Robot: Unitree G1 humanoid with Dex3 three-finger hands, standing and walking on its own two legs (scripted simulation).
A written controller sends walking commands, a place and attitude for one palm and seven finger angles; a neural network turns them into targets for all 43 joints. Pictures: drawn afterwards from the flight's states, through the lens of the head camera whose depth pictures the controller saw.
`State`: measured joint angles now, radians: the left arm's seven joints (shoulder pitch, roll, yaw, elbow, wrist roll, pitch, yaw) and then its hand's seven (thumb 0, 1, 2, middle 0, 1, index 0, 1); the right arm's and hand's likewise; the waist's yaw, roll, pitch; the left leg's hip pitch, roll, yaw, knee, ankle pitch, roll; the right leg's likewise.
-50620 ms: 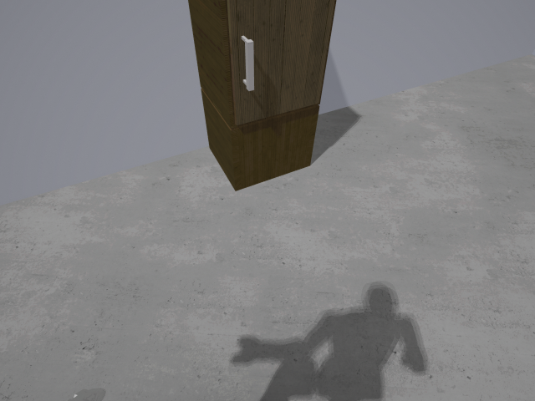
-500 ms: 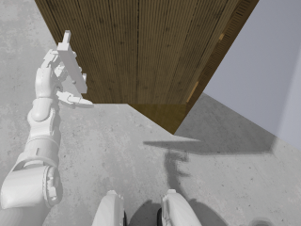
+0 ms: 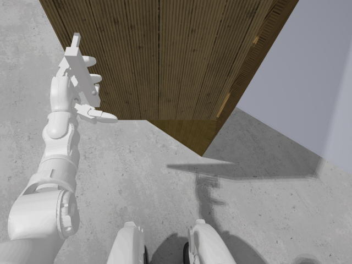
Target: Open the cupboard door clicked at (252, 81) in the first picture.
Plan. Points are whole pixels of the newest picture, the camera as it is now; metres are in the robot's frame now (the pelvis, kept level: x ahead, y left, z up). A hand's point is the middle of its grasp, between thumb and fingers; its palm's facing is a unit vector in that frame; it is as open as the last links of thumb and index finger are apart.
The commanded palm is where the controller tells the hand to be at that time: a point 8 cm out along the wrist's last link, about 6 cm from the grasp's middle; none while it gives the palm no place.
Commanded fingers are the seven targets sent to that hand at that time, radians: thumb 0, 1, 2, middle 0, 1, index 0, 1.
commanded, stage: slide the fingers in behind the handle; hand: left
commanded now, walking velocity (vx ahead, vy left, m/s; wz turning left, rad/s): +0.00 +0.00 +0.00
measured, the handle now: (86, 74) +0.54 +0.19 +0.04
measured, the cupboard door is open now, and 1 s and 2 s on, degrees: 37 38 73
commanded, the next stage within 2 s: close the thumb around the handle in 0.12 s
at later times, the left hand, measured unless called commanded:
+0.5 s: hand (92, 91) +0.49 +0.17 +0.04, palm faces +0.03 -1.00 -0.01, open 11.7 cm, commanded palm +0.46 +0.21 +0.05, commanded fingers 0.00 0.34 0.66 -0.36 -1.29 -0.36 -1.29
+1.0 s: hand (94, 93) +0.48 +0.16 +0.04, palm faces +0.05 -1.00 -0.01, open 5.8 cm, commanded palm +0.46 +0.20 +0.05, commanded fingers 0.00 0.90 0.90 -0.40 -1.35 -0.40 -1.35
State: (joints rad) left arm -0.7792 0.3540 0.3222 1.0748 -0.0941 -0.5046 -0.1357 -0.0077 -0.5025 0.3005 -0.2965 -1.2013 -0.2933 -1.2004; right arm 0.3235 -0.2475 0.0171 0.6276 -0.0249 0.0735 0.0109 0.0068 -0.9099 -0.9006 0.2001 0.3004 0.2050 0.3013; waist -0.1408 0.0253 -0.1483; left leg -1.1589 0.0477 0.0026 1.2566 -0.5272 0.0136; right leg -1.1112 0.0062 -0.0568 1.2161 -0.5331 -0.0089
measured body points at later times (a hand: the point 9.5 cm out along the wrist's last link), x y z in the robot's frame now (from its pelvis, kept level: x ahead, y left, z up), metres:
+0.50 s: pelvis +0.01 +0.00 +0.00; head +0.15 +0.02 +0.43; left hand +0.48 +0.22 +0.04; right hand +0.04 -0.26 -0.12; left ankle +0.03 +0.11 -0.63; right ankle +0.02 -0.12 -0.63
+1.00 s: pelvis +0.00 +0.00 +0.00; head +0.14 +0.02 +0.43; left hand +0.48 +0.22 +0.05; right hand +0.05 -0.26 -0.12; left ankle +0.03 +0.11 -0.63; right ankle +0.02 -0.12 -0.63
